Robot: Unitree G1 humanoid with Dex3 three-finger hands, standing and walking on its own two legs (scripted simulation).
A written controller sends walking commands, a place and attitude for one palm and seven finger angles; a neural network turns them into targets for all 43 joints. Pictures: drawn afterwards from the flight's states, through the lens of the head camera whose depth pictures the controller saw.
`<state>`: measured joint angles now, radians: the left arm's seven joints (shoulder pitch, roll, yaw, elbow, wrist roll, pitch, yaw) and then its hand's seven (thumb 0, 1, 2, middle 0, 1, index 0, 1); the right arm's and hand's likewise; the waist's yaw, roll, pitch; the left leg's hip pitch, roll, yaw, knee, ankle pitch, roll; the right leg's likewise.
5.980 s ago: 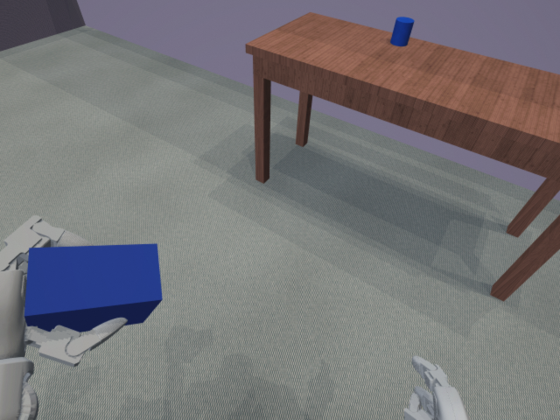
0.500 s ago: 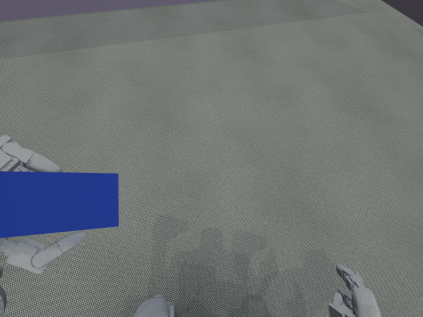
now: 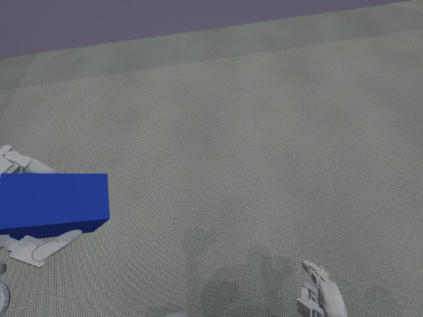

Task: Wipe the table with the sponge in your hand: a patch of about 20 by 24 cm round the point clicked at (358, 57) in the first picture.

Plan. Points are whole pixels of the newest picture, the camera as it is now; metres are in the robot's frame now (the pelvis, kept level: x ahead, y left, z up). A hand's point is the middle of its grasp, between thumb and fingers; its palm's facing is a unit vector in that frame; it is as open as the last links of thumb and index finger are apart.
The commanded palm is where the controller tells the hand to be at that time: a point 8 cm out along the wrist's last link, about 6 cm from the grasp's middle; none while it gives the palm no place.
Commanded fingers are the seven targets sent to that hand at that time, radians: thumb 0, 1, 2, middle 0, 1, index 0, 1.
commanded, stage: turn to face it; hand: left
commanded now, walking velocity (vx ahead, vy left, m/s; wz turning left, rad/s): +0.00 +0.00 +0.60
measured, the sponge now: (70, 207) +0.23 +0.21 +0.17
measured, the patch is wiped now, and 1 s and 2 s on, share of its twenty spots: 0.00 0.00 0.00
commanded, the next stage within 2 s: none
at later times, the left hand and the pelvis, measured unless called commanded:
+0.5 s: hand out of the picture +0.14 +0.29 +0.18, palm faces +0.58 -0.71 -0.40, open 10.7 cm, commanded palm +0.08 +0.31 +0.19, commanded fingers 0.00 0.10 1.30 -1.20 -1.60 -1.20 -1.60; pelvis -0.01 +0.00 +0.00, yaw +14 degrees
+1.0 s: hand out of the picture -0.03 +0.22 +0.18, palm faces +0.75 -0.50 -0.43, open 10.7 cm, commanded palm -0.10 +0.24 +0.19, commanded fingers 0.00 0.10 1.30 -1.20 -1.60 -1.20 -1.60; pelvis -0.08 -0.09 +0.02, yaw +33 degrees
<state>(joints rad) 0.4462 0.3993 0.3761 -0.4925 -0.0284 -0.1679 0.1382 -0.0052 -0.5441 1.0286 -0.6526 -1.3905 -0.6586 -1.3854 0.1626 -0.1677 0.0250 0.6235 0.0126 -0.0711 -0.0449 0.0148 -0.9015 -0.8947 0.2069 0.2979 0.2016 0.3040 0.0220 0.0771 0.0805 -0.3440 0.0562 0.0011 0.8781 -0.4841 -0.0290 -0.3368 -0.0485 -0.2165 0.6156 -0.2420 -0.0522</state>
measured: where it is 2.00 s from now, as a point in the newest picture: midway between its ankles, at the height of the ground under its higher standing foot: outside the picture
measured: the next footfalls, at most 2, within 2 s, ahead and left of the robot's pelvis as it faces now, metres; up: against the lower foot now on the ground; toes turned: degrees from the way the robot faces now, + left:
left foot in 0.44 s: +0.02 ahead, +0.13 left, +0.00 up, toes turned +20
right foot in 0.86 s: -0.03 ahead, -0.15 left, +0.00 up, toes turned +23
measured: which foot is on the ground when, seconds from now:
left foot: up 0.00-0.42, down 0.44-0.86, up 0.88-1.00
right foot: down 0.00-0.44, up 0.46-0.84, down 0.86-1.00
